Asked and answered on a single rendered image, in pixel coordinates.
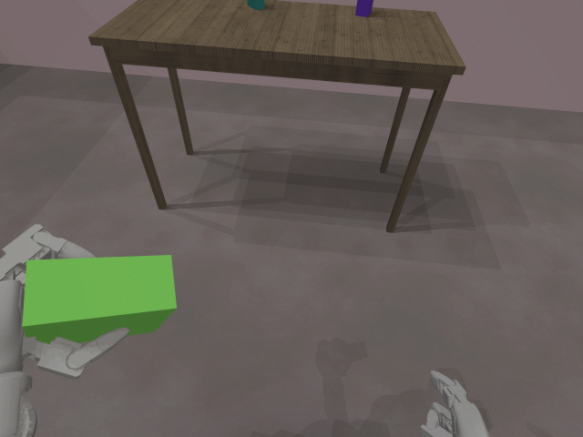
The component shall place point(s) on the left robot hand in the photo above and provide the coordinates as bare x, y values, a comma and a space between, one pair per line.
62, 357

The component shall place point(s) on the table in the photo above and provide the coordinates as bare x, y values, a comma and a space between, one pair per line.
390, 47

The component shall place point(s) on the sponge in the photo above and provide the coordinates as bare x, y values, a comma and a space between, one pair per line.
82, 299

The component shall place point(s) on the robot left forearm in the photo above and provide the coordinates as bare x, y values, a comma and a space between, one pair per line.
17, 415

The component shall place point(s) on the right robot hand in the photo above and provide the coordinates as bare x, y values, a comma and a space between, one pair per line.
464, 419

